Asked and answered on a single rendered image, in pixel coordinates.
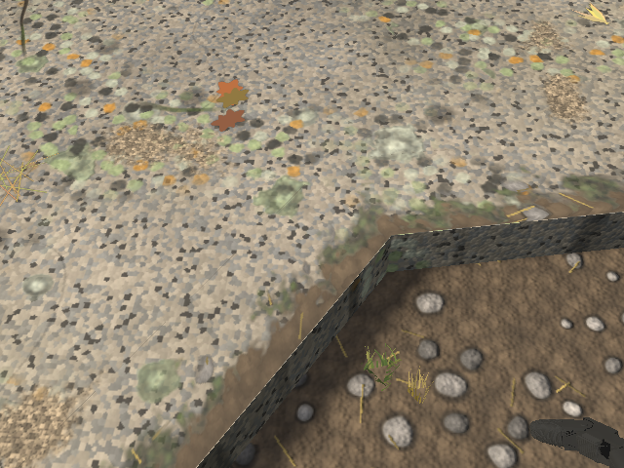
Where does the robot right hand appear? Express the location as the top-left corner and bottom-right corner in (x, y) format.
(529, 417), (624, 468)

